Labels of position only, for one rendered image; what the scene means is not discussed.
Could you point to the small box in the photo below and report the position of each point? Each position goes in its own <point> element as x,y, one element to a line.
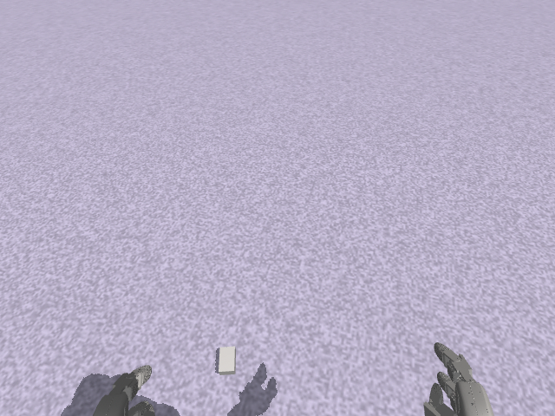
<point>227,360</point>

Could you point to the left robot hand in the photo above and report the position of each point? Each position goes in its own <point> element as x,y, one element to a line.
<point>124,390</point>

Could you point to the right robot hand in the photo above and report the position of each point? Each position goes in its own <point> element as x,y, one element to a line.
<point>467,397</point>

